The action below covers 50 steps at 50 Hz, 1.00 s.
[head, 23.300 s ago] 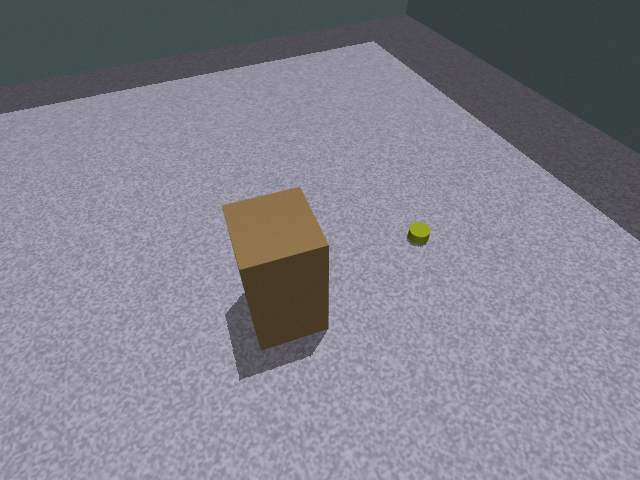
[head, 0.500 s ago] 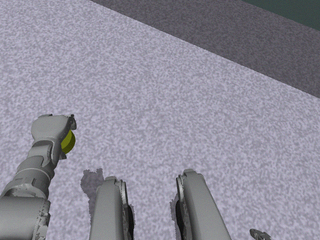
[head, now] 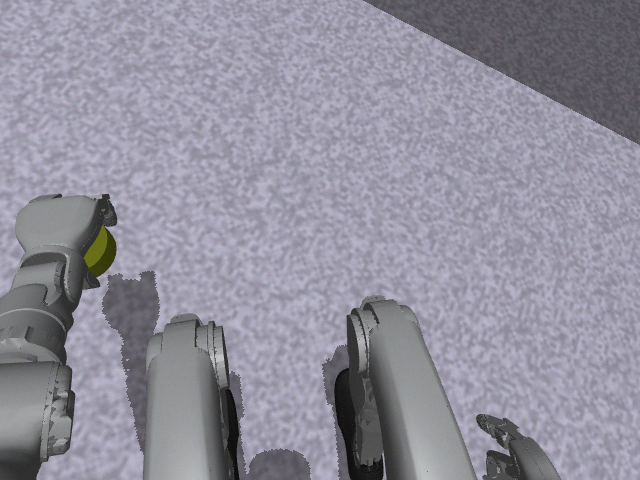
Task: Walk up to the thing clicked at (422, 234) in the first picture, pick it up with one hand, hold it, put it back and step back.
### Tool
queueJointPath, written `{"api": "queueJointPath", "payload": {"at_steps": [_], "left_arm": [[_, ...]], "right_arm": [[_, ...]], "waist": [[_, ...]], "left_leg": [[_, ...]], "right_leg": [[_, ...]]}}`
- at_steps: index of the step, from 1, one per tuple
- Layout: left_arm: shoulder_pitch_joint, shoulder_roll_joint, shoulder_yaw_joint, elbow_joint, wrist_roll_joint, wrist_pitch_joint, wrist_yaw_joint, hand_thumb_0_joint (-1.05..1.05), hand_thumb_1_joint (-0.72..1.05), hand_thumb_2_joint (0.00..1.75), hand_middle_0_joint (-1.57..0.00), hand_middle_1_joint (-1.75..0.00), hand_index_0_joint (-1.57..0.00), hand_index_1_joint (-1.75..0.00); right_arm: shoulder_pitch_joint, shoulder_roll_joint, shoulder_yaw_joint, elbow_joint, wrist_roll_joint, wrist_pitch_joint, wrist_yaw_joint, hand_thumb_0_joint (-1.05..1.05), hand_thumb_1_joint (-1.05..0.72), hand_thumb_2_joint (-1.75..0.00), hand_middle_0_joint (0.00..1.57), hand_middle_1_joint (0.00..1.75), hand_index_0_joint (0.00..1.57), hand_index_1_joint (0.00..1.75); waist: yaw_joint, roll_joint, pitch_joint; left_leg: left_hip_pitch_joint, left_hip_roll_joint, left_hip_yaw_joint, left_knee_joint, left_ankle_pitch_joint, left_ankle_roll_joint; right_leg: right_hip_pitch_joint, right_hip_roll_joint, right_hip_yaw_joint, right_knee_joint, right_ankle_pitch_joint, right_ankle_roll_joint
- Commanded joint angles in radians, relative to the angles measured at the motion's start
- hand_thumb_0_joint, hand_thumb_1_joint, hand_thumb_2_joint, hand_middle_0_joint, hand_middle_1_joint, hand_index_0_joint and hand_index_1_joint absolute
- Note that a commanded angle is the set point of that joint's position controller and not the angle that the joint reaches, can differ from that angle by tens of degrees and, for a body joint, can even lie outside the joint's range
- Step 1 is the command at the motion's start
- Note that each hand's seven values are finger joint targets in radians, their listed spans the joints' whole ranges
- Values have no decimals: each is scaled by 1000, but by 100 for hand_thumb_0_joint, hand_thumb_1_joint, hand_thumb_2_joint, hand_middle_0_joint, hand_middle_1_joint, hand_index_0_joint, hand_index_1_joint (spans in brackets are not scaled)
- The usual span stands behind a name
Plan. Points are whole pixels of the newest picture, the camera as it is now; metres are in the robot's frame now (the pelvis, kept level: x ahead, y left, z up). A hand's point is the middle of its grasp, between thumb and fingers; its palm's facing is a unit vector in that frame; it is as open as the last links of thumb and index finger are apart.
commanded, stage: crouch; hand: left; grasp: from above
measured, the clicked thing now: (77, 247) +0.43 +0.30 -0.19
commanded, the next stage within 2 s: lower in 0.56 s
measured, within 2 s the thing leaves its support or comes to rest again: neither
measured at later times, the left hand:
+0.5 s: hand (96, 252) +0.43 +0.29 -0.22, palm faces -0.45 -0.06 -0.89, open 10.1 cm
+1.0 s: hand (109, 259) +0.43 +0.29 -0.28, palm faces -0.47 -0.09 -0.88, open 10.1 cm
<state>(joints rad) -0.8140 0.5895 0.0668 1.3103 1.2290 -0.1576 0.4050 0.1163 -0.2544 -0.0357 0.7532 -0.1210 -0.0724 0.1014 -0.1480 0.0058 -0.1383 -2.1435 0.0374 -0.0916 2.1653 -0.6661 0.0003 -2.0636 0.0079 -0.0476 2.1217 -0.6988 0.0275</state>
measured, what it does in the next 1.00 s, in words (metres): lowers itself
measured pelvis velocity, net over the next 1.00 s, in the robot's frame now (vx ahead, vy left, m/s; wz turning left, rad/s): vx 0.00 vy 0.00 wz -0.06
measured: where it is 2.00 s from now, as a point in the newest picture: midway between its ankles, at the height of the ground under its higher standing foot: (292, 457)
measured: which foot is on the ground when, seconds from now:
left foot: down 0.00-1.00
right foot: down 0.00-1.00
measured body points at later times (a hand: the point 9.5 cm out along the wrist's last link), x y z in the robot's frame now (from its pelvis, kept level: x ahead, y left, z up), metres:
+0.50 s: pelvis -0.01 +0.00 -0.06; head +0.22 +0.05 +0.32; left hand +0.45 +0.29 -0.17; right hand +0.05 -0.27 -0.18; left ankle +0.08 +0.13 -0.37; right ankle +0.09 -0.13 -0.37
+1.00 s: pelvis +0.00 +0.00 -0.09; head +0.24 +0.07 +0.28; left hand +0.45 +0.29 -0.23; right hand +0.06 -0.28 -0.19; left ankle +0.08 +0.13 -0.37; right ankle +0.09 -0.13 -0.37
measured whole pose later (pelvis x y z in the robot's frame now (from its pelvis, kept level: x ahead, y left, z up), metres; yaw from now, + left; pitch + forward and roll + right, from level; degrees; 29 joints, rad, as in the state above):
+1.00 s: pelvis +0.00 +0.00 -0.09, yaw -4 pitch +32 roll -8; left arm -0.91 0.75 0.14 1.54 1.29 -0.25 0.49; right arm 0.10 -0.27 0.07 0.78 -0.19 -0.08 0.14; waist -0.22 -0.05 -0.02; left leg -2.35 0.03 -0.16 2.46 -0.68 -0.01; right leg -2.26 0.03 -0.09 2.38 -0.70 0.03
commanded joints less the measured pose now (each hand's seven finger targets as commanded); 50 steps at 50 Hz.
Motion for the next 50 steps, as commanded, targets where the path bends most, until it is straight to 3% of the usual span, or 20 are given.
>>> {"api": "queueJointPath", "payload": {"at_steps": [1,2,6,8,9,11,13,16,18,21,25,28,32,34,37,39,42,46,48,50], "left_arm": [[-327,256,38,-124,-6,-12,43,0,55,83,-87,-87,-91,-82],[-318,236,23,-94,-6,-14,41,0,54,83,-87,-86,-91,-82],[-364,292,43,-117,-1,-26,36,0,51,84,-86,-86,-89,-83],[-302,264,31,-18,4,-23,35,0,51,84,-85,-88,-88,-84],[-358,276,37,-73,-7,-30,38,0,50,82,-83,-87,-87,-82],[-362,307,47,-52,-1,-32,41,0,48,82,-82,-87,-86,-83],[-367,307,44,-26,4,-36,40,0,49,81,-83,-87,-87,-83],[-385,337,59,-44,7,-48,47,0,46,80,-82,-84,-85,-80],[-384,320,46,-11,15,-47,50,0,48,83,-83,-86,-86,-82],[-402,346,62,-11,16,-52,57,0,47,81,-81,-85,-85,-81],[-387,335,46,26,20,-52,59,0,43,81,-79,-85,-83,-82],[-410,364,66,-14,22,-56,65,0,45,86,-82,-85,-84,-83],[-401,351,47,27,23,-56,63,0,45,89,-82,-87,-84,-85],[-379,367,61,21,22,-60,64,0,42,87,-82,-86,-84,-84],[-375,334,38,86,25,-59,68,0,43,86,-82,-87,-84,-84],[-374,359,50,89,19,-69,75,0,43,84,-82,-86,-84,-84],[-385,395,71,75,38,-83,88,0,48,85,-84,-89,-87,-85],[-392,400,86,100,50,-98,116,0,49,88,-85,-90,-87,-87],[-395,435,98,90,60,-104,132,0,47,91,-84,-91,-86,-89],[-369,425,110,108,69,-101,149,0,49,89,-83,-94,-87,-90]], "right_arm": [[196,-209,-64,-20,2,-6,-12,0,-90,-90,20,30,20,30],[191,-207,-59,-18,-1,-6,-8,0,-90,-90,20,30,20,30],[187,-215,-60,-15,-1,-1,-4,0,-90,-90,20,30,20,30],[190,-209,-51,-14,-5,1,-1,0,-91,-90,20,30,20,30],[189,-212,-50,-11,-5,-1,0,0,-90,-90,20,30,20,30],[189,-212,-48,-5,-6,1,-1,0,-90,-90,20,30,20,30],[194,-220,-43,-4,-12,-1,2,0,-90,-90,20,30,20,30],[189,-217,-34,3,-11,1,1,0,-90,-90,20,30,20,30],[193,-224,-30,6,-18,1,4,0,-90,-90,20,30,20,30],[195,-234,-20,6,-21,-1,6,0,-90,-90,20,30,20,30],[185,-234,-12,11,-24,-2,6,0,-90,-90,20,30,20,30],[196,-241,-10,14,-26,-4,7,0,-90,-90,20,30,20,30],[189,-243,-6,13,-26,-4,10,0,-91,-90,20,30,20,30],[192,-240,0,16,-28,-4,13,0,-91,-90,20,30,20,30],[190,-245,9,15,-34,-7,17,0,-91,-90,20,30,20,30],[186,-246,17,16,-36,-10,18,0,-91,-90,20,30,20,30],[186,-252,24,16,-46,-10,21,0,-91,-90,20,30,20,30],[186,-262,36,17,-62,-15,26,0,-91,-90,20,30,20,30],[170,-265,39,14,-65,-17,28,0,-91,-90,20,30,20,30],[184,-267,43,16,-77,-20,35,0,-91,-90,20,30,20,30]], "waist": [[-11,202,-655],[-21,208,-632],[-7,220,-665],[-20,188,-609],[-23,189,-625],[-14,186,-646],[-31,180,-604],[-11,216,-640],[-33,204,-617],[-33,226,-607],[-40,216,-571],[-32,232,-615],[-48,215,-562],[-34,230,-577],[-67,196,-528],[-57,205,-515],[-57,222,-571],[-81,238,-535],[-68,264,-544],[-78,279,-543]], "left_leg": [[512,-20,58,-187,170,21],[481,-24,61,-178,160,21],[478,-23,58,-152,149,21],[429,-26,63,-134,143,23],[420,-25,63,-124,144,26],[420,-25,67,-105,146,27],[382,-23,69,-87,125,29],[394,-25,66,-75,140,25],[372,-25,62,-65,124,24],[372,-26,56,-58,112,22],[342,-26,58,-38,93,24],[361,-24,56,-22,123,22],[330,-23,51,-10,110,25],[324,-24,54,-5,126,23],[302,-22,48,14,121,26],[279,-23,50,25,126,27],[310,-20,43,46,164,25],[300,-21,37,57,149,21],[306,-17,33,60,137,20],[313,-19,35,69,163,16]], "right_leg": [[251,37,-65,-203,218,-65],[246,38,-64,-193,212,-65],[225,43,-71,-161,198,-68],[222,44,-73,-151,194,-65],[221,44,-74,-146,198,-64],[215,47,-71,-135,196,-65],[203,45,-73,-127,181,-62],[192,48,-78,-97,188,-67],[174,50,-88,-86,175,-66],[149,46,-94,-70,165,-66],[124,50,-96,-63,151,-66],[136,49,-100,-48,179,-64],[107,51,-105,-42,175,-63],[135,52,-105,-31,189,-62],[114,54,-112,-25,192,-59],[124,55,-110,-20,197,-57],[140,57,-116,3,231,-54],[120,59,-129,17,219,-55],[107,64,-132,22,208,-57],[119,63,-139,41,235,-56]]}}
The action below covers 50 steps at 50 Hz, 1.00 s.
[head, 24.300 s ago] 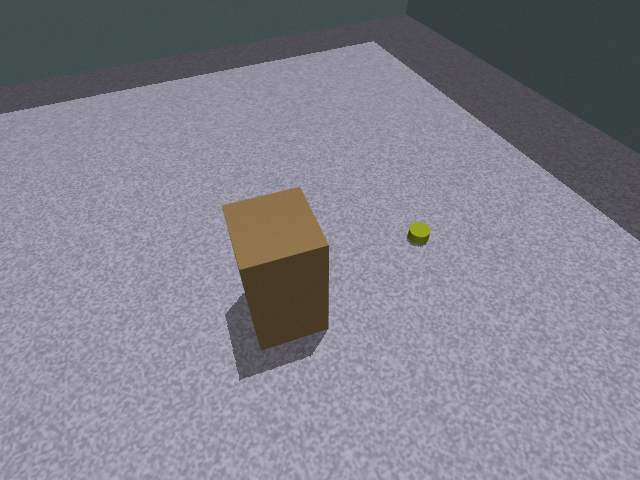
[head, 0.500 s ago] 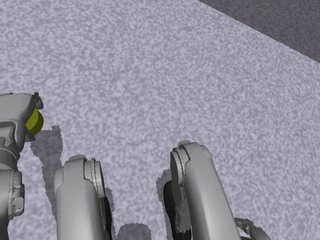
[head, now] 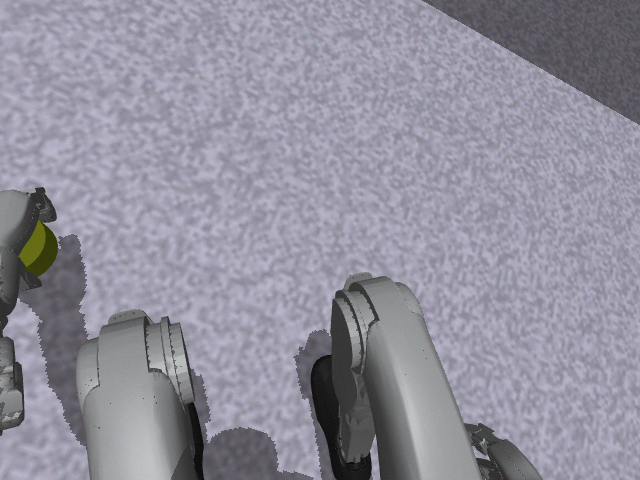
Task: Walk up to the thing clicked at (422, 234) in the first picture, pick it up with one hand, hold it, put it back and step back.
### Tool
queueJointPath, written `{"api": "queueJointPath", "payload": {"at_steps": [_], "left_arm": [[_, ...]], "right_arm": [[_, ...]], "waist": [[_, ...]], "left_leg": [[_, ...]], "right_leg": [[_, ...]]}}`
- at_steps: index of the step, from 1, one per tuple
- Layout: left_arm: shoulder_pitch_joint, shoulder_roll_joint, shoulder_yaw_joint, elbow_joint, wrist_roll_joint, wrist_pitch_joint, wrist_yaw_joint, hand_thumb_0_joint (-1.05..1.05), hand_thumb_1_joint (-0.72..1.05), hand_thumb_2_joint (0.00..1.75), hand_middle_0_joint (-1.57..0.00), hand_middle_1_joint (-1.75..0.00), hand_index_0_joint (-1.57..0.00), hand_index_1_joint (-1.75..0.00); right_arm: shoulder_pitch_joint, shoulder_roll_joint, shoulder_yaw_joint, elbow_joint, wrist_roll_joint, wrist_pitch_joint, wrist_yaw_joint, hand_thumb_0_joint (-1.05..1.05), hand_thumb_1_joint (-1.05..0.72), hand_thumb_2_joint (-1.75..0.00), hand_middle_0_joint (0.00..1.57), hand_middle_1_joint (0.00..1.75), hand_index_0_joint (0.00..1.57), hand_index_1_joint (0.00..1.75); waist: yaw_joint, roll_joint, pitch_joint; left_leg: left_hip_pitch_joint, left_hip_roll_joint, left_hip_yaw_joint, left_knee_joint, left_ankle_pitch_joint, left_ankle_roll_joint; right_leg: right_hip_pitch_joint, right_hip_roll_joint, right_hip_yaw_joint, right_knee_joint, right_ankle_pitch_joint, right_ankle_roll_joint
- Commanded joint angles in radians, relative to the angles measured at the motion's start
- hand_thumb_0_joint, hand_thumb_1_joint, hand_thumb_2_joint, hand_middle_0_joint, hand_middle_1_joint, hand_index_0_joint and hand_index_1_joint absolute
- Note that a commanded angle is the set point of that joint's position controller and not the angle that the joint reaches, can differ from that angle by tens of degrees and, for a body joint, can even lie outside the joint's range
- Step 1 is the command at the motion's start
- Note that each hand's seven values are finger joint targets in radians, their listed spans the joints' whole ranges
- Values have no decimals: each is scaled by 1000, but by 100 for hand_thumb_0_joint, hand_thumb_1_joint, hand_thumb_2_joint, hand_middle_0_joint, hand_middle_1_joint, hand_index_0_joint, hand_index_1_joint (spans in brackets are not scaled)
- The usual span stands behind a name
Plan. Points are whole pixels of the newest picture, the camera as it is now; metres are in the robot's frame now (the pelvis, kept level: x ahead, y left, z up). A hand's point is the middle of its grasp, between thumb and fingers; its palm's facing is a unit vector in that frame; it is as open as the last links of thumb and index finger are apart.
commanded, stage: rest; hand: left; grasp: from above
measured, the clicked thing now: (12, 245) +0.42 +0.33 -0.21
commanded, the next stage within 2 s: open in 1.28 s
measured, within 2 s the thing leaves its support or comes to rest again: neither
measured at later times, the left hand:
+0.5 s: hand (33, 252) +0.42 +0.32 -0.24, palm faces -0.46 -0.15 -0.87, open 10.1 cm
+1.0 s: hand (41, 253) +0.42 +0.32 -0.26, palm faces -0.45 -0.15 -0.88, open 10.1 cm
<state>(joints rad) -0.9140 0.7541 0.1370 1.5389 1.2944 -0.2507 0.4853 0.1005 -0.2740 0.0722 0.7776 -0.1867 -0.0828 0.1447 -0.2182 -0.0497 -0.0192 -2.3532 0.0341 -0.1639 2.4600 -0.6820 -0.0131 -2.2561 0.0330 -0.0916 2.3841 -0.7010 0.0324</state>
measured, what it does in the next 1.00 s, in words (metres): stands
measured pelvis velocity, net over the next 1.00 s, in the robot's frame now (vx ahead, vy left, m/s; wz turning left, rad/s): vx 0.01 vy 0.01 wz -0.08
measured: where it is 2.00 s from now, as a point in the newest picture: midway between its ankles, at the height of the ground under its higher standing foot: (268, 462)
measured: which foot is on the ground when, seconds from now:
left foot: down 0.00-1.00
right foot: down 0.00-1.00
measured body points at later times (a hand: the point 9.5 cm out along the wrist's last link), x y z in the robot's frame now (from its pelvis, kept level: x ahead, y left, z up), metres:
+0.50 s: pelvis +0.01 +0.00 -0.02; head +0.26 +0.09 +0.34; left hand +0.44 +0.32 -0.19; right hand +0.06 -0.27 -0.11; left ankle +0.07 +0.13 -0.28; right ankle +0.10 -0.12 -0.28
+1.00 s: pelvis +0.01 +0.01 -0.03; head +0.26 +0.12 +0.33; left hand +0.44 +0.32 -0.21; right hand +0.07 -0.25 -0.10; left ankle +0.07 +0.13 -0.28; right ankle +0.10 -0.12 -0.28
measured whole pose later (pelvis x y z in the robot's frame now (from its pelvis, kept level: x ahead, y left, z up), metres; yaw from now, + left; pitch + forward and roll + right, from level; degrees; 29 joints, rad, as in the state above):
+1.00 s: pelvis +0.01 +0.01 -0.03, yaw -5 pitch +28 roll -12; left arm -0.92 0.91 0.20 1.73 1.32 -0.25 0.66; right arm 0.05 -0.29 0.21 0.77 -0.31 -0.20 0.25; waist -0.31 -0.12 0.09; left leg -2.38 0.03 -0.25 2.59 -0.73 -0.01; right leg -2.25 0.06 -0.15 2.45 -0.71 0.06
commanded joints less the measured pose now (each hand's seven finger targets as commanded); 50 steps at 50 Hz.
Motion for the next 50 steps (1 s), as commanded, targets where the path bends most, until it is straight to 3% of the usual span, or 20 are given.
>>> {"api": "queueJointPath", "payload": {"at_steps": [1,5,7,9,10,15,18,20,21,26,28,32,35,38,39,42,45,46,49,50], "left_arm": [[-284,274,47,-132,5,-8,75,0,49,89,-83,-93,-86,-89],[-278,249,25,-61,12,4,94,0,48,92,-82,-96,-85,-92],[-270,316,77,-75,16,3,107,0,44,91,-80,-88,-83,-86],[-257,282,56,-41,11,5,111,0,43,91,-80,-88,-82,-85],[-283,272,38,-39,4,2,110,0,42,88,-78,-88,-81,-85],[-231,356,106,-18,-3,-6,120,0,45,89,-79,-90,-82,-87],[-257,335,74,13,2,-14,120,0,47,90,-80,-91,-83,-88],[-240,367,101,-7,-1,-21,130,0,46,91,-80,-90,-83,-87],[-241,363,86,9,7,-22,131,0,46,90,-80,-90,-83,-87],[-219,374,101,20,13,-26,163,0,47,90,-80,-90,-83,-87],[-242,366,79,20,26,-25,168,0,48,92,-81,-91,-84,-88],[-206,403,125,26,22,-18,197,0,49,91,-82,-90,-85,-87],[-238,365,71,55,30,-9,192,0,49,91,-82,-90,-85,-87],[-248,359,53,51,13,-11,197,0,49,89,-81,-90,-84,-86],[-218,401,96,67,12,-9,206,0,47,88,-81,-89,-84,-86],[-241,382,66,88,16,-9,207,0,50,90,-83,-89,-86,-86],[-232,396,76,75,10,-10,215,0,49,88,-82,-89,-85,-86],[-239,367,41,84,16,-10,211,0,49,87,-84,-87,-86,-84],[-240,410,80,80,6,-11,224,0,48,87,-83,-86,-86,-83],[-245,404,63,99,16,-10,222,0,49,85,-83,-85,-86,-82]], "right_arm": [[187,-252,-67,-7,-14,-10,-7,0,-91,-90,20,30,20,30],[173,-254,-55,-7,-29,-22,3,0,-91,-90,20,30,20,30],[188,-269,-54,-2,-38,-25,5,0,-90,-89,20,30,20,30],[171,-261,-49,-6,-43,-30,13,0,-89,-89,20,30,20,30],[166,-256,-41,-12,-47,-35,19,0,-90,-89,20,30,20,30],[187,-274,-30,4,-65,-41,26,0,-89,-89,20,30,20,30],[170,-269,-17,1,-77,-46,36,0,-89,-89,20,30,20,30],[167,-280,-16,4,-78,-47,35,0,-89,-89,20,30,20,30],[170,-279,-7,4,-86,-50,39,0,-90,-89,20,30,20,30],[145,-288,0,3,-92,-59,48,0,-89,-89,20,30,20,30],[151,-289,7,3,-102,-68,56,0,-89,-89,20,30,20,30],[152,-298,19,8,-104,-75,65,0,-89,-89,20,30,20,30],[139,-305,20,0,-115,-85,75,0,-89,-90,20,30,20,30],[120,-317,26,-12,-114,-99,81,0,-90,-90,20,30,20,30],[134,-317,35,1,-119,-99,80,0,-90,-90,20,30,20,30],[115,-314,42,-7,-121,-105,87,0,-89,-90,20,30,20,30],[119,-327,43,-7,-119,-111,88,0,-90,-90,20,30,20,30],[106,-324,45,-20,-121,-116,93,0,-90,-90,20,30,20,30],[118,-322,62,-14,-118,-119,97,0,-90,-90,20,30,20,30],[121,-323,65,-15,-120,-124,103,0,-90,-90,20,30,20,30]], "waist": [[-4,343,-674],[-29,358,-618],[-23,363,-635],[-27,347,-616],[-48,333,-599],[-39,330,-627],[-65,327,-587],[-47,344,-610],[-65,334,-600],[-55,363,-575],[-82,371,-557],[-64,400,-577],[-101,411,-537],[-95,413,-524],[-90,402,-530],[-102,383,-499],[-100,413,-529],[-110,413,-502],[-109,388,-518],[-123,408,-493]], "left_leg": [[535,-13,100,-228,176,28],[524,-12,91,-220,154,25],[518,-12,94,-202,187,27],[483,-9,93,-197,166,29],[461,-8,92,-182,156,33],[451,-5,84,-159,189,35],[438,-3,75,-147,161,34],[452,-1,71,-148,179,32],[442,-1,74,-134,186,34],[457,3,60,-144,161,26],[459,3,60,-129,175,26],[489,5,53,-144,212,19],[488,7,48,-133,191,18],[470,7,43,-138,169,21],[468,8,42,-138,176,20],[439,10,39,-134,141,23],[477,10,32,-141,173,18],[466,12,33,-135,168,18],[467,13,27,-130,178,21],[476,12,29,-128,183,18]], "right_leg": [[291,39,-100,-210,230,-63],[246,43,-113,-195,217,-66],[280,43,-110,-190,252,-61],[279,47,-107,-193,236,-61],[287,48,-104,-198,235,-58],[345,51,-112,-186,265,-50],[316,56,-119,-175,244,-52],[338,59,-120,-175,260,-52],[352,59,-116,-172,273,-49],[305,65,-139,-155,244,-57],[308,64,-141,-148,265,-54],[323,66,-155,-140,295,-53],[293,68,-162,-128,283,-54],[292,68,-161,-142,263,-53],[314,69,-166,-145,272,-51],[296,70,-165,-146,242,-51],[305,70,-173,-137,270,-52],[303,72,-169,-134,269,-53],[324,72,-178,-146,280,-47],[307,67,-179,-129,283,-48]]}}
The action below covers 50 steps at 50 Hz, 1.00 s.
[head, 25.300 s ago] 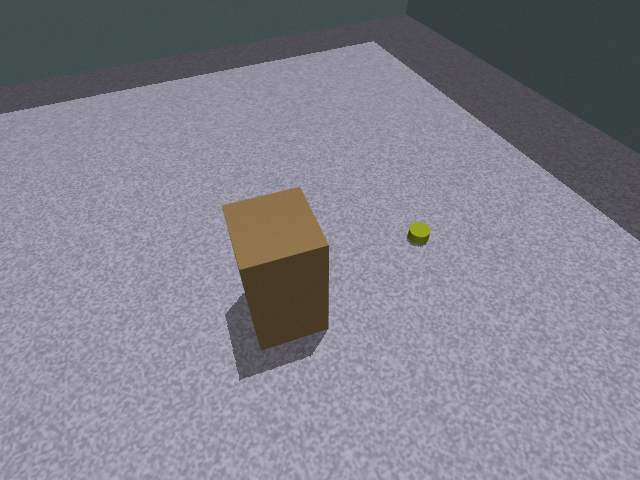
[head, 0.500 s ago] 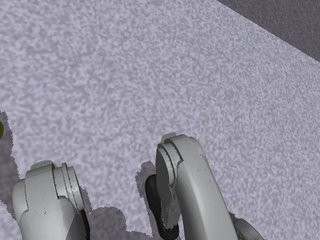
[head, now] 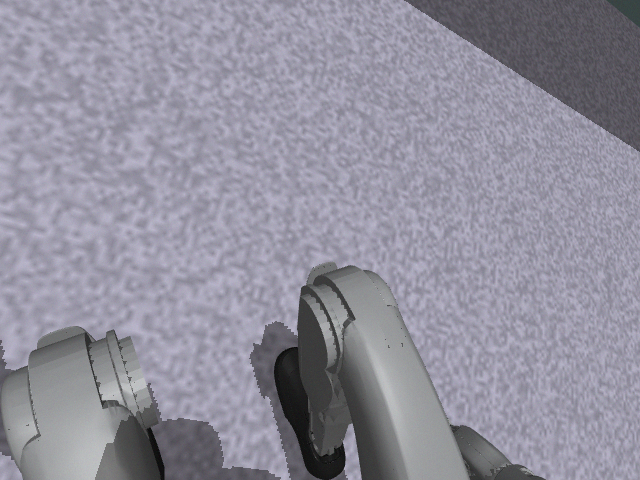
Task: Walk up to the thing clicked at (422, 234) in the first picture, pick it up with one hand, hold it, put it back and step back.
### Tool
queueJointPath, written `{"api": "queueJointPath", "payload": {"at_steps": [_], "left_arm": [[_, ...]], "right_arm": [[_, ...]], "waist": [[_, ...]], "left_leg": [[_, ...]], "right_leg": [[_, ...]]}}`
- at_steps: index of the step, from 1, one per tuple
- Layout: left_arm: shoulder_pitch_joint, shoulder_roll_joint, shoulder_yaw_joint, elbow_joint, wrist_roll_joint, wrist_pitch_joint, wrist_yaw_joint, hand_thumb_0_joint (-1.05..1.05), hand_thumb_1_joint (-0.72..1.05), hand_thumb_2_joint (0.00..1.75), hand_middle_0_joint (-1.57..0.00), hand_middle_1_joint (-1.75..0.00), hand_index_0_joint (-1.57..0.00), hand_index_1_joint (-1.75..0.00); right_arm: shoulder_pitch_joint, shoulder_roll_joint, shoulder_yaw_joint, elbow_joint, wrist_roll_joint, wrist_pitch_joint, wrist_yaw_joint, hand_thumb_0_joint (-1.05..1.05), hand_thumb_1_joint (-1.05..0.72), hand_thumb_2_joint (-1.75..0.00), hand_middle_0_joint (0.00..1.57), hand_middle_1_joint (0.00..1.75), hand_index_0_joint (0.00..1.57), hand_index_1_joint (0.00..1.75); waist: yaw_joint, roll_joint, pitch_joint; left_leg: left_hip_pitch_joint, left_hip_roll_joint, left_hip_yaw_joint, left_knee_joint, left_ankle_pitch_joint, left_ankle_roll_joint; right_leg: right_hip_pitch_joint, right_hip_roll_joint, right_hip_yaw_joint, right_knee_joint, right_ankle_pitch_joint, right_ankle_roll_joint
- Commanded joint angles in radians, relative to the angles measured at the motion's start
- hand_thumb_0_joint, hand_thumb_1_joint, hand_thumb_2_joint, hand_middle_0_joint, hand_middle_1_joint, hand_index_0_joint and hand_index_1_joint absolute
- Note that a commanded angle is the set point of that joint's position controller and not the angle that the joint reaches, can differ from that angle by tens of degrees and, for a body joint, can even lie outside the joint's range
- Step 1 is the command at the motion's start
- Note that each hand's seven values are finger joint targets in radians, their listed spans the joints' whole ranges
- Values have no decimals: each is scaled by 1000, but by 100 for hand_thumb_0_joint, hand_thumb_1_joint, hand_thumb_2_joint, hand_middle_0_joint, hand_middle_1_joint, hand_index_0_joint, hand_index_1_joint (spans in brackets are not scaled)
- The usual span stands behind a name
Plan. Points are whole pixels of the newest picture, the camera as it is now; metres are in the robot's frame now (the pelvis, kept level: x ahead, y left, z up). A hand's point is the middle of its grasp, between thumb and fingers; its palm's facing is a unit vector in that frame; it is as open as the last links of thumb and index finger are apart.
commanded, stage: rest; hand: left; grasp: from above
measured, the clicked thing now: out of the picture +0.40 +0.35 -0.26
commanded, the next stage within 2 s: open in 0.28 s
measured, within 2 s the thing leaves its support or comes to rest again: rests again in 1.62 s
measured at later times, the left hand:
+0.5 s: hand out of the picture +0.39 +0.34 -0.24, palm faces -0.44 -0.18 -0.88, open 10.1 cm
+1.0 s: hand out of the picture +0.40 +0.34 -0.25, palm faces -0.42 -0.18 -0.89, open 13.9 cm
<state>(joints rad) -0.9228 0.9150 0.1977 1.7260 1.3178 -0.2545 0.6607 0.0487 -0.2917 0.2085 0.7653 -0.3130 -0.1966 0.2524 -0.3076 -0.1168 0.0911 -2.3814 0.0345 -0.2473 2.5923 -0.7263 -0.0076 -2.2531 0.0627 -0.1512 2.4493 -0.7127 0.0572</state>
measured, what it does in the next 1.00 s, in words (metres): stands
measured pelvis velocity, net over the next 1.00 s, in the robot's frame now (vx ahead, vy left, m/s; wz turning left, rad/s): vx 0.00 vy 0.00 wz -0.03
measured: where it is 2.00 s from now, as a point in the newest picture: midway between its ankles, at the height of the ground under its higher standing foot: (238, 470)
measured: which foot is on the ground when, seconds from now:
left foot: down 0.00-1.00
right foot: down 0.00-1.00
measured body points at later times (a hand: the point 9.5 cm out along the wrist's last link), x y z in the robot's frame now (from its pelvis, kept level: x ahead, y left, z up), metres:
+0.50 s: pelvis +0.00 +0.00 +0.00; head +0.25 +0.13 +0.35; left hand +0.41 +0.34 -0.19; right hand +0.08 -0.25 -0.07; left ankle +0.06 +0.13 -0.25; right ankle +0.10 -0.12 -0.25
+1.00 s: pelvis +0.00 +0.00 +0.00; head +0.25 +0.14 +0.34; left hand +0.41 +0.35 -0.20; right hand +0.08 -0.25 -0.06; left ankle +0.06 +0.13 -0.25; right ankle +0.10 -0.12 -0.25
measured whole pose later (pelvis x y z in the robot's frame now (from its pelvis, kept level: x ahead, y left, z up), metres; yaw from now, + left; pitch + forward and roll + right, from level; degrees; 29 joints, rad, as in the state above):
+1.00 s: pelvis +0.00 +0.00 +0.00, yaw -1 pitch +26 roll -14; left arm -0.94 0.97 0.18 1.74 1.28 -0.24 0.69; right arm 0.03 -0.33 0.27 0.74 -0.32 -0.26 0.30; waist -0.33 -0.15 0.14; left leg -2.36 0.04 -0.28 2.60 -0.73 -0.01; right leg -2.22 0.07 -0.18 2.43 -0.70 0.06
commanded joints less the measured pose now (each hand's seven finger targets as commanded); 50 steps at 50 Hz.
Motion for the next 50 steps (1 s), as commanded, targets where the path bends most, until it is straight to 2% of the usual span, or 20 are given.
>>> {"api": "queueJointPath", "payload": {"at_steps": [1,7,10,11,12,15,17,18,19,23,24,25,26,28,36,41,43,47,49,50], "left_arm": [[-232,228,-7,-95,-13,-10,47,0,48,83,-82,-85,-85,-82],[-212,257,5,-87,-18,-6,58,0,50,86,-86,-82,-88,-80],[-228,245,-15,-68,-19,0,57,0,48,85,-84,-83,-86,-80],[-261,196,-65,-88,-29,-2,51,0,47,83,-84,-81,-86,-79],[-235,246,-21,-57,-38,0,58,0,45,83,-83,-80,-84,-79],[-227,265,-15,-38,-35,1,55,0,48,79,-85,-78,-87,-76],[-218,250,-26,-38,-44,0,56,0,48,80,-85,-77,-87,-75],[-245,208,-70,-48,-43,-2,47,0,47,80,-84,-78,-86,-76],[-216,256,-22,-36,-51,-2,56,0,47,79,-83,-78,-85,-76],[-224,261,-35,-38,-41,-4,45,0,15,72,-51,-76,-54,-74],[-233,225,-65,-47,-47,-6,43,0,7,67,-43,-76,-46,-73],[-239,266,-31,-53,-52,-11,53,0,-1,70,-40,-76,-42,-74],[-227,251,-55,-34,-40,-7,47,0,-9,72,-37,-78,-39,-76],[-243,268,-37,-57,-48,-13,58,0,-24,76,-31,-80,-32,-79],[-248,257,-53,-83,-34,-8,73,0,-43,90,-16,-91,-17,-91],[-205,278,-10,-82,-41,8,83,0,-52,97,-8,-99,-8,-99],[-225,252,-41,-55,-38,16,72,0,-52,98,-7,-101,-8,-100],[-232,293,-11,-87,-55,10,63,0,-54,99,-6,-101,-6,-101],[-204,272,-17,-67,-55,13,56,0,-52,97,-6,-101,-7,-101],[-217,233,-59,-61,-52,9,48,0,-52,97,-6,-102,-7,-102]], "right_arm": [[164,-321,-82,-3,0,-12,-5,0,-90,-90,20,30,20,30],[154,-325,-65,-9,-3,-22,3,0,-90,-90,20,30,20,30],[152,-331,-62,-12,-4,-31,11,0,-90,-90,20,30,20,30],[131,-327,-57,-29,1,-36,13,0,-90,-90,20,30,20,30],[147,-337,-55,-10,1,-37,13,0,-90,-90,20,30,20,30],[151,-330,-38,-15,0,-45,18,0,-90,-90,20,30,20,30],[139,-334,-40,-19,3,-44,15,0,-90,-90,20,30,20,30],[127,-342,-46,-37,4,-50,16,0,-90,-90,20,30,20,30],[145,-340,-37,-16,0,-45,13,0,-90,-90,20,30,20,30],[148,-340,-28,-30,2,-49,17,0,-89,-90,20,30,20,30],[131,-351,-38,-41,1,-50,15,0,-89,-90,20,30,20,30],[142,-342,-26,-25,2,-48,14,0,-89,-90,20,30,20,30],[136,-350,-31,-37,5,-50,17,0,-89,-90,20,30,20,30],[134,-352,-31,-30,4,-50,12,0,-89,-90,20,30,20,30],[129,-363,-33,-39,-2,-60,21,0,-89,-90,20,30,20,30],[129,-362,-37,-26,-1,-61,25,0,-89,-90,20,30,20,30],[124,-354,-31,-27,-4,-66,32,0,-89,-90,20,30,20,30],[136,-370,-37,-23,2,-67,31,0,-89,-90,20,30,20,30],[136,-355,-30,-25,2,-65,31,0,-89,-90,20,30,20,30],[119,-358,-35,-36,2,-66,32,0,-89,-90,20,30,20,30]], "waist": [[-31,480,-613],[-24,494,-617],[-43,484,-599],[-46,476,-590],[-45,451,-588],[-42,435,-554],[-41,435,-563],[-51,439,-553],[-44,421,-572],[-51,441,-556],[-50,453,-558],[-47,437,-572],[-57,434,-547],[-43,444,-556],[-54,487,-564],[-29,502,-596],[-54,494,-552],[-42,491,-584],[-42,489,-573],[-47,497,-555]], "left_leg": [[505,14,111,-265,231,12],[513,18,104,-270,232,8],[518,19,101,-262,235,9],[496,20,99,-257,218,12],[489,20,98,-253,224,15],[469,18,101,-253,203,17],[472,21,94,-261,202,14],[467,20,95,-258,187,17],[474,21,89,-267,199,17],[490,18,90,-262,204,14],[486,22,90,-266,194,14],[486,24,84,-269,199,14],[480,21,86,-260,190,14],[480,22,84,-271,181,12],[508,25,91,-264,202,10],[535,27,74,-288,235,-2],[516,28,75,-272,224,0],[515,27,81,-269,239,5],[511,26,79,-276,240,3],[498,26,84,-272,223,5]], "right_leg": [[317,44,-116,-204,301,-73],[337,48,-121,-205,297,-76],[333,49,-125,-200,308,-74],[323,51,-119,-208,294,-73],[341,51,-122,-214,304,-70],[330,48,-124,-220,278,-67],[346,51,-122,-220,276,-71],[328,53,-120,-224,265,-70],[346,53,-130,-236,275,-67],[340,48,-131,-220,280,-67],[346,56,-123,-228,274,-71],[356,52,-133,-234,278,-67],[341,51,-128,-220,275,-69],[335,52,-133,-227,260,-70],[350,58,-129,-228,282,-72],[351,57,-139,-214,302,-75],[327,51,-143,-200,301,-72],[372,57,-130,-225,317,-70],[357,53,-138,-218,309,-72],[350,57,-129,-217,299,-74]]}}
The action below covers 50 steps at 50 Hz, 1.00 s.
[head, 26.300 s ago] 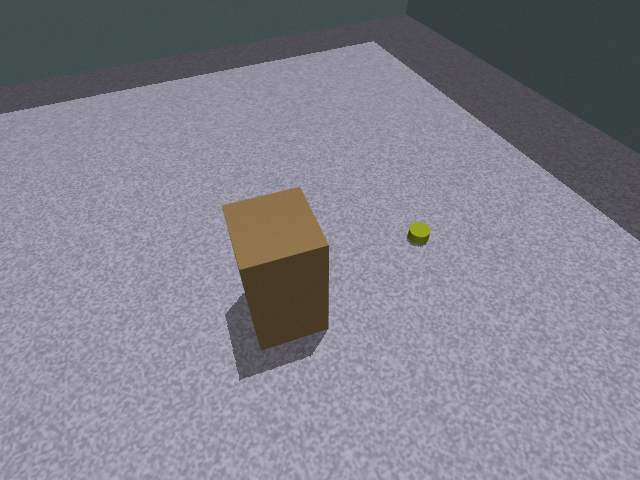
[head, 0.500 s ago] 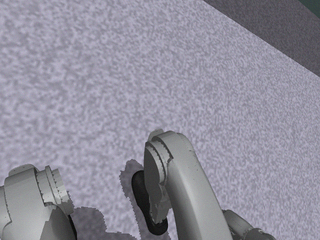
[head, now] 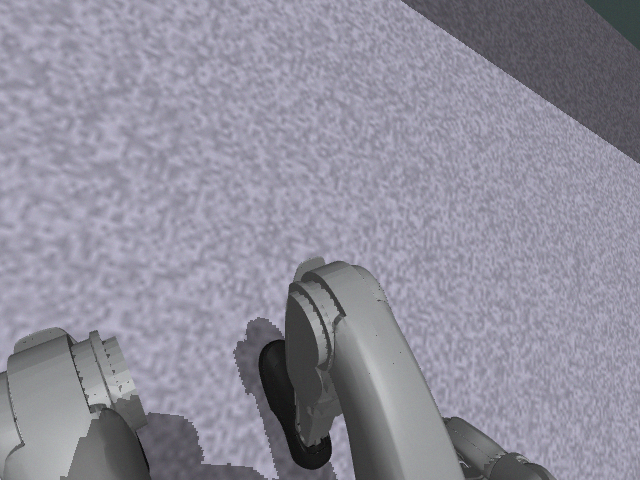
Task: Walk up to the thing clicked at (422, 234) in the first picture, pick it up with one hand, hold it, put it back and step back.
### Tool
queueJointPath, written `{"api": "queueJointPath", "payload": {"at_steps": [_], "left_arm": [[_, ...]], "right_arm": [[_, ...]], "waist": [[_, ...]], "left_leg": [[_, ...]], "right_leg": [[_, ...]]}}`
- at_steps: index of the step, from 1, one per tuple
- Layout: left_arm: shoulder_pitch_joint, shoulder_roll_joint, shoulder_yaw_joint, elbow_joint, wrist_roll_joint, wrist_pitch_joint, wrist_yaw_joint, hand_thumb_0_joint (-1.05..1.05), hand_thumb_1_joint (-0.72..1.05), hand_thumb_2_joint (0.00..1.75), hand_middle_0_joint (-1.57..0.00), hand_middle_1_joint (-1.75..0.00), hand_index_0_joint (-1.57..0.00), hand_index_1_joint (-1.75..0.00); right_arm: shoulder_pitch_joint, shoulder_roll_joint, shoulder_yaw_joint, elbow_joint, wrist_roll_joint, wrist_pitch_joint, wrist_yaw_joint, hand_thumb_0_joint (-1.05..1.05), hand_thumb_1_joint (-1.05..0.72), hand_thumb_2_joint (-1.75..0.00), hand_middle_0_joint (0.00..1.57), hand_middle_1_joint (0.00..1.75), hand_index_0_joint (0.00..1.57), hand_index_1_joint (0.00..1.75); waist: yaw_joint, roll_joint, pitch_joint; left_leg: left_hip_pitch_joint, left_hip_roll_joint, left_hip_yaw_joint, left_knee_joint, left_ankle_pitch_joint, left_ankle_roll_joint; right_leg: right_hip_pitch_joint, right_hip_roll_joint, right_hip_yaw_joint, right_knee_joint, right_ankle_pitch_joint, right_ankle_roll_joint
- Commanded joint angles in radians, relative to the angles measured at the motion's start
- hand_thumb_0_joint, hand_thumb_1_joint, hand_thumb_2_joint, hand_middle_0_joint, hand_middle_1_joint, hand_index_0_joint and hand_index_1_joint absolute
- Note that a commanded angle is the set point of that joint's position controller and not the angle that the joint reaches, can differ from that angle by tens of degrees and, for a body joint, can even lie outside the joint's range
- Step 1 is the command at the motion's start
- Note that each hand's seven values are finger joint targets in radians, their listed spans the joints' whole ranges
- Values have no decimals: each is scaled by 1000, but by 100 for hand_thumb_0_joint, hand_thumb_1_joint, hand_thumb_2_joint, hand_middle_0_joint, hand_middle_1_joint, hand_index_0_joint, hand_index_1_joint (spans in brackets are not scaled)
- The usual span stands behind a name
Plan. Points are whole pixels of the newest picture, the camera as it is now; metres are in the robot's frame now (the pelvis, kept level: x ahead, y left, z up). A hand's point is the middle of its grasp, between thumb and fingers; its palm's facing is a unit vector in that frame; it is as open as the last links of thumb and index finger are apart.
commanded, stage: open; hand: left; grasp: from above
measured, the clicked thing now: out of the picture +0.40 +0.36 -0.27
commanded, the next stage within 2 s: withdraw in 0.32 s
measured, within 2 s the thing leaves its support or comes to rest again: rests again in 0.62 s
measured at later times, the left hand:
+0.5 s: hand out of the picture +0.39 +0.34 -0.25, palm faces -0.42 -0.18 -0.89, open 13.9 cm
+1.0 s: hand out of the picture +0.38 +0.37 -0.08, palm faces -0.45 -0.12 -0.89, open 14.0 cm
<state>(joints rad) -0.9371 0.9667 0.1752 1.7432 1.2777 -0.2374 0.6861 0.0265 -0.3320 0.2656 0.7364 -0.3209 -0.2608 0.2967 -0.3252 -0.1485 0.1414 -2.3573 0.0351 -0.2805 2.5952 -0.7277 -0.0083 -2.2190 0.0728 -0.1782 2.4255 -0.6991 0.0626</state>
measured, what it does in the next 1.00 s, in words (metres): rises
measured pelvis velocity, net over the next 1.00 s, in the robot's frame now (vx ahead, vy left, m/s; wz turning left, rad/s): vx -0.01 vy -0.01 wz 0.12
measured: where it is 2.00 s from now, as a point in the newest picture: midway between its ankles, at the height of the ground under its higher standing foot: (225, 466)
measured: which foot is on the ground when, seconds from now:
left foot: down 0.00-1.00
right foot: down 0.00-1.00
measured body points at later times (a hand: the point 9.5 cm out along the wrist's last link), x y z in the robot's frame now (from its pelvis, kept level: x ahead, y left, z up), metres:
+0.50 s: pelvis +0.00 +0.00 +0.00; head +0.25 +0.14 +0.34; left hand +0.41 +0.35 -0.20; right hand +0.09 -0.25 -0.06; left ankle +0.06 +0.13 -0.26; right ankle +0.11 -0.12 -0.26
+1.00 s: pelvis -0.01 -0.01 +0.05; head +0.19 +0.08 +0.45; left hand +0.40 +0.37 -0.03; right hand +0.13 -0.25 -0.06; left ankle +0.06 +0.13 -0.26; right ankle +0.11 -0.12 -0.26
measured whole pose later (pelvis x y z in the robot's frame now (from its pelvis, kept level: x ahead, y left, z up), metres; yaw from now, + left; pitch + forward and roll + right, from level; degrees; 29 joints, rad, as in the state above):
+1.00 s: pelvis -0.01 -0.01 +0.05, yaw +7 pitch +32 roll -8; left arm -0.87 0.71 0.00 1.29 1.13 -0.12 0.24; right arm 0.10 -0.29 0.06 0.71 -0.11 -0.08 0.23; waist -0.17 0.02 -0.09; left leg -2.27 0.03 -0.14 2.36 -0.66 0.00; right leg -2.17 0.03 -0.08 2.29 -0.69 0.04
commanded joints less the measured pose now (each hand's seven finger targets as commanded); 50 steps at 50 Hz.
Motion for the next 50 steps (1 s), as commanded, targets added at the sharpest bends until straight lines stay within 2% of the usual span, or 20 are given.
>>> {"api": "queueJointPath", "payload": {"at_steps": [1,4,6,9,10,19,21,22,24,25,29,30,32,33,35,37,38,42,47,50], "left_arm": [[-213,212,-13,-77,-17,-12,23,0,-52,98,-6,-103,-7,-102],[-217,218,-16,-85,-14,-20,9,0,-51,97,-6,-103,-7,-102],[-206,231,4,-109,-17,-28,14,0,-51,96,-6,-103,-7,-102],[-203,197,-25,-84,-9,-33,16,0,-49,95,-6,-103,-7,-102],[-221,208,-19,-99,-5,-35,19,0,-49,95,-6,-103,-8,-101],[-204,227,-7,-78,4,-25,36,0,-47,95,-6,-103,-8,-102],[-232,199,-42,-96,-6,-25,33,0,-47,94,-6,-104,-8,-102],[-232,234,-14,-94,-11,-24,37,0,-49,96,-6,-102,-8,-99],[-224,254,-4,-149,-8,-17,37,0,-49,96,-6,-101,-8,-99],[-220,229,-15,-192,-12,-16,31,0,-49,97,-6,-101,-8,-100],[-180,249,44,-346,-20,14,9,0,-50,97,-6,-100,-7,-99],[-172,218,42,-421,-35,18,-1,0,-51,98,-6,-100,-7,-99],[-143,163,16,-442,-54,43,-34,0,-51,97,-6,-100,-7,-99],[-121,170,46,-522,-62,58,-51,0,-51,98,-6,-100,-7,-99],[-106,79,-14,-522,-79,94,-100,0,-51,98,-6,-100,-7,-99],[-162,42,-40,-605,-109,116,-147,0,-51,98,-7,-100,-7,-99],[-134,1,-70,-564,-113,130,-180,0,-53,100,-7,-100,-7,-100],[-185,-65,-127,-598,-136,146,-315,0,-53,100,-7,-101,-7,-102],[-182,-71,-159,-570,-156,108,-438,0,-52,101,-7,-103,-7,-103],[-188,-43,-149,-540,-156,69,-466,0,-51,101,-7,-103,-7,-103]], "right_arm": [[153,-313,-88,7,8,2,-14,0,-89,-90,20,30,20,30],[170,-325,-93,-7,10,1,-15,0,-89,-90,20,30,20,30],[168,-320,-88,-3,17,6,-20,0,-89,-90,20,30,20,30],[158,-313,-90,-1,16,11,-21,0,-89,-90,20,30,20,30],[171,-309,-77,0,11,12,-18,0,-88,-90,20,30,20,30],[165,-319,-76,-6,8,3,-18,0,-88,-90,20,30,20,30],[138,-331,-87,-15,10,-2,-19,0,-88,-90,20,30,20,30],[150,-333,-83,-11,12,-5,-18,0,-90,-90,20,30,20,30],[155,-332,-90,-20,17,-6,-19,0,-90,-90,20,30,20,30],[146,-320,-94,-27,19,-5,-18,0,-90,-90,20,30,20,30],[167,-311,-136,-21,37,-2,-8,0,-90,-90,20,30,20,30],[165,-297,-149,-21,47,5,-6,0,-90,-90,20,30,20,30],[179,-284,-180,-4,70,14,4,0,-90,-90,20,30,20,30],[195,-286,-202,-7,83,28,4,0,-90,-90,20,30,20,30],[206,-267,-229,7,112,54,6,0,-89,-90,20,30,20,30],[226,-262,-256,2,144,80,2,0,-90,-90,20,30,20,30],[231,-251,-269,3,164,93,-1,0,-90,-90,20,30,20,30],[275,-238,-300,-8,199,145,-29,0,-90,-90,20,30,20,30],[277,-207,-292,-45,222,185,-83,0,-90,-90,20,30,20,30],[268,-190,-276,-64,225,201,-119,0,-89,-90,20,30,20,30]], "waist": [[-34,502,-613],[-43,499,-604],[-20,513,-646],[-30,512,-629],[-42,515,-634],[-35,507,-602],[-35,517,-603],[-35,500,-598],[-9,539,-647],[8,572,-681],[54,655,-797],[80,696,-845],[89,680,-815],[120,709,-889],[116,650,-874],[119,636,-888],[122,592,-848],[99,442,-827],[94,299,-730],[106,216,-710]], "left_leg": [[462,26,114,-272,212,9],[470,22,116,-268,205,13],[497,24,110,-280,234,6],[490,27,111,-275,242,3],[502,25,107,-276,253,3],[488,26,106,-281,213,4],[478,28,109,-280,203,5],[469,26,107,-277,192,8],[498,24,120,-282,207,5],[509,24,124,-288,222,2],[590,22,136,-299,303,-9],[614,23,143,-306,333,-12],[589,16,150,-327,307,-12],[616,14,160,-338,339,-11],[592,10,175,-345,339,-2],[580,3,173,-393,286,2],[555,5,177,-400,248,9],[544,-9,177,-445,189,26],[451,-28,201,-469,114,43],[411,-30,220,-455,128,49]], "right_leg": [[326,45,-104,-201,276,-77],[316,42,-106,-203,272,-75],[338,45,-108,-200,289,-78],[326,46,-106,-189,301,-79],[325,44,-117,-186,310,-77],[299,43,-117,-185,269,-78],[302,47,-106,-193,260,-79],[302,42,-109,-199,254,-76],[323,45,-99,-201,264,-80],[334,48,-92,-197,270,-85],[328,39,-90,-175,335,-89],[332,42,-81,-178,356,-92],[278,33,-77,-181,333,-95],[306,37,-63,-196,351,-98],[284,33,-47,-221,354,-96],[259,19,-37,-244,313,-99],[242,20,-25,-263,280,-100],[285,11,1,-340,225,-98],[341,4,43,-417,120,-98],[383,4,70,-447,100,-98]]}}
